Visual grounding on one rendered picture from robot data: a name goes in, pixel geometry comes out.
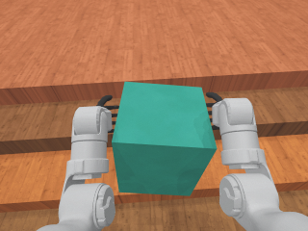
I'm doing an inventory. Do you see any robot right upper arm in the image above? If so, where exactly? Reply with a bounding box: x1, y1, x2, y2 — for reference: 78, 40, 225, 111
219, 173, 308, 231

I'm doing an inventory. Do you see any robot right hand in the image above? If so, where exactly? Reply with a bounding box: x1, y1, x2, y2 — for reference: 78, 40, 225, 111
206, 92, 223, 130

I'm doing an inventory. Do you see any right robot forearm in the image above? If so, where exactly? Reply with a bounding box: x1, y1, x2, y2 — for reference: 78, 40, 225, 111
212, 98, 279, 205

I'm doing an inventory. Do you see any robot left upper arm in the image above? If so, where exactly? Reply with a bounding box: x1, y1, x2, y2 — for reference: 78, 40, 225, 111
37, 183, 116, 231

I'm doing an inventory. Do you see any carton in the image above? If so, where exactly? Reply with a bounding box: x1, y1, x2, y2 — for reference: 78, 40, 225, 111
112, 82, 217, 196

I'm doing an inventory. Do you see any robot left hand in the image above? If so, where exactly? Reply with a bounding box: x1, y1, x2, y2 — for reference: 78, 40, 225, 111
96, 95, 119, 134

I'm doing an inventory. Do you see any left robot forearm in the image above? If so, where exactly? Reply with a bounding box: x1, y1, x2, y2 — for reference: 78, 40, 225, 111
58, 106, 113, 219

